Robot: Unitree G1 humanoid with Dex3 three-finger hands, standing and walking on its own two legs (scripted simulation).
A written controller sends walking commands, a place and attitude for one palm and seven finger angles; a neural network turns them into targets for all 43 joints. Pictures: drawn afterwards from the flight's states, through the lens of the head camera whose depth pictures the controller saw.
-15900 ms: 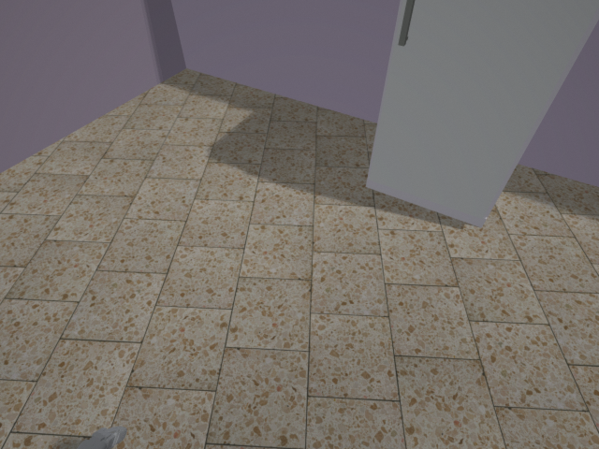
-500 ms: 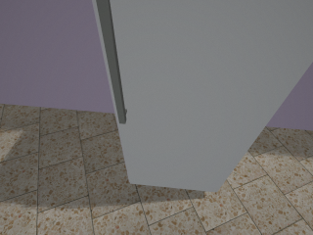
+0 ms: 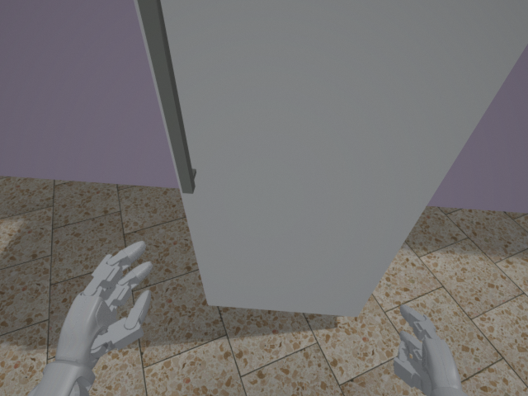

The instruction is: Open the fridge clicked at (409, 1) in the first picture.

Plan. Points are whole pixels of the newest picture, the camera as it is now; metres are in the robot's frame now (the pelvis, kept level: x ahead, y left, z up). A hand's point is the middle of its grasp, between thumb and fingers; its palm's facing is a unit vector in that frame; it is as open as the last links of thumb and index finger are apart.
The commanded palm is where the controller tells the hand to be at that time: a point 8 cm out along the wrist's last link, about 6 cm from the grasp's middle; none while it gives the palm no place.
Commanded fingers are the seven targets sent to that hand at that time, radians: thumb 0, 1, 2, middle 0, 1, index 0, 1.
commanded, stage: raise the hand to about handle height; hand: left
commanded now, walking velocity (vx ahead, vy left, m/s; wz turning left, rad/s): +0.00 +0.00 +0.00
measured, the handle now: (172, 90) +0.51 +0.16 +0.22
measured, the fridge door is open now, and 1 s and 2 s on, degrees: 0 0 0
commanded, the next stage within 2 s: move the hooked fingers beside the handle in 1.76 s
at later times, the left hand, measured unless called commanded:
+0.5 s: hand (83, 299) +0.23 +0.24 +0.09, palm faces +0.00 -1.00 -0.07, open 11.0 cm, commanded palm +0.19 +0.28 +0.09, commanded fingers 0.00 -0.10 0.47 -0.27 -0.94 -0.27 -0.94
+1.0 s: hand (15, 255) +0.25 +0.30 +0.15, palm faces +0.02 -1.00 -0.10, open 13.7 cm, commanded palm +0.22 +0.34 +0.16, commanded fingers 0.00 -0.50 0.30 -0.30 -1.20 -0.30 -1.20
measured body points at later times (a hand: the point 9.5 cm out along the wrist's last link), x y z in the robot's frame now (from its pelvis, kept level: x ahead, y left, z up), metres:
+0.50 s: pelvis +0.01 -0.01 +0.00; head +0.03 -0.02 +0.45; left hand +0.22 +0.29 +0.09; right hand +0.16 -0.23 -0.09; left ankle +0.05 +0.11 -0.70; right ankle -0.01 -0.10 -0.70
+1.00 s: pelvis +0.01 +0.03 +0.02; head +0.00 +0.03 +0.47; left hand +0.24 +0.35 +0.16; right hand +0.22 -0.18 -0.03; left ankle +0.05 +0.11 -0.70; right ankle +0.00 -0.10 -0.70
